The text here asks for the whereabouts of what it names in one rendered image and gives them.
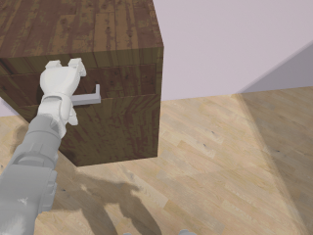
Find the robot left hand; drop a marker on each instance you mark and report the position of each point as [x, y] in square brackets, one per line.
[63, 80]

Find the robot left upper arm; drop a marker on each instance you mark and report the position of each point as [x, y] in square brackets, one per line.
[25, 192]

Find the cabinet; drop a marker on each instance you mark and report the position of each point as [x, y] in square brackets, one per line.
[102, 33]

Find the handle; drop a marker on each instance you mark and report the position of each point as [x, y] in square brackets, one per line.
[86, 99]

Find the left robot forearm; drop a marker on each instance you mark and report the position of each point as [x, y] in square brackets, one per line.
[45, 132]

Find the drawer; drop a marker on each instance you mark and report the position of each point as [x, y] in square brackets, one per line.
[116, 81]

